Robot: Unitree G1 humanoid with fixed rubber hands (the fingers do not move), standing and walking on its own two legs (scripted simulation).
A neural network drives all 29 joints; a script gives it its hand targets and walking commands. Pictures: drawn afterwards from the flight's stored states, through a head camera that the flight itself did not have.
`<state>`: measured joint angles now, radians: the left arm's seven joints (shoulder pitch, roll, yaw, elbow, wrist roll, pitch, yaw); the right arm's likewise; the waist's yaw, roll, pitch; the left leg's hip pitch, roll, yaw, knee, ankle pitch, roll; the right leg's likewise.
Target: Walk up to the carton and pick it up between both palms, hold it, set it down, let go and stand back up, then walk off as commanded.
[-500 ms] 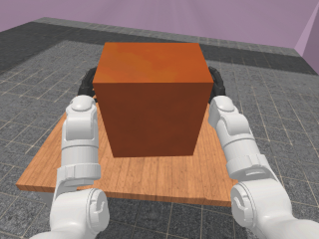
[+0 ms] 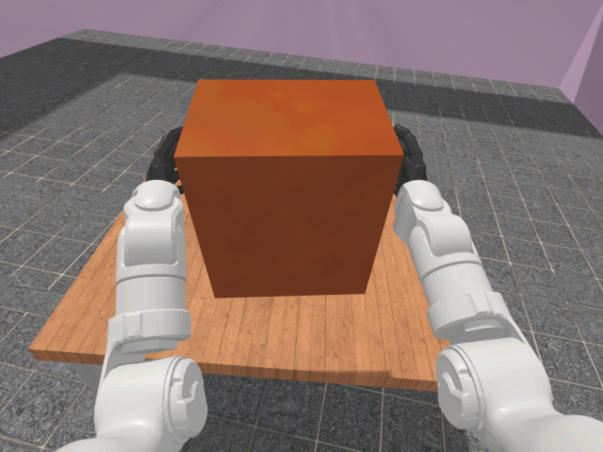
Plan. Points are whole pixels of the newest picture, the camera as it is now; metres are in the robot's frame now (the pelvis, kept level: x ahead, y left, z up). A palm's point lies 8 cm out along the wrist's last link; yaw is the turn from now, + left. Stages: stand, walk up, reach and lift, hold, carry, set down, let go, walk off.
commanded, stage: hold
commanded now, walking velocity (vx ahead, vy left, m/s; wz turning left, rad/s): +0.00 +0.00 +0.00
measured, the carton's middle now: (289, 196) +0.40 +0.01 +0.17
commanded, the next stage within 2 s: none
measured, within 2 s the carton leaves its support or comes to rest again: neither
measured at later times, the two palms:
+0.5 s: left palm (163, 187) +0.38 +0.17 +0.21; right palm (410, 185) +0.37 -0.14 +0.21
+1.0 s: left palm (163, 185) +0.38 +0.17 +0.21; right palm (411, 183) +0.38 -0.14 +0.21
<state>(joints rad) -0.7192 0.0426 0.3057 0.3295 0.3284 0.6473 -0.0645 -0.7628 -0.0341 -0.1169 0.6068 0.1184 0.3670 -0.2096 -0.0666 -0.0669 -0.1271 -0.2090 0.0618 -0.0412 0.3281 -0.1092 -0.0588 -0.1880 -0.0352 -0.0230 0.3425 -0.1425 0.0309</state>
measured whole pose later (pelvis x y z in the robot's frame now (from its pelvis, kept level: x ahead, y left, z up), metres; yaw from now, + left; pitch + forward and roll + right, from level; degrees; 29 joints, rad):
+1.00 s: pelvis +0.00 +0.00 +0.00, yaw +0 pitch -1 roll +0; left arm -0.71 0.04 0.31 0.29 0.35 0.66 -0.07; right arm -0.76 -0.03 -0.11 0.60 0.12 0.35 -0.21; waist -0.07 -0.06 -0.12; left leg -0.19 0.06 -0.04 0.33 -0.11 -0.06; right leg -0.17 -0.04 -0.02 0.34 -0.14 0.03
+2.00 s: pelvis +0.00 +0.00 +0.00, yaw +0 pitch -2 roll +0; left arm -0.69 0.03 0.31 0.26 0.36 0.67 -0.08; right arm -0.75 -0.03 -0.09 0.58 0.12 0.34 -0.21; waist -0.08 -0.07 -0.10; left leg -0.19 0.06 -0.04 0.32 -0.11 -0.06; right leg -0.17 -0.03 -0.02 0.34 -0.14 0.03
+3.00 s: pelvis +0.00 +0.00 +0.00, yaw +0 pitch -2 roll +0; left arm -0.69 0.03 0.31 0.26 0.36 0.67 -0.08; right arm -0.75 -0.03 -0.09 0.58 0.12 0.33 -0.21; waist -0.08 -0.07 -0.09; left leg -0.18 0.06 -0.04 0.32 -0.11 -0.06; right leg -0.16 -0.03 -0.02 0.34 -0.14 0.03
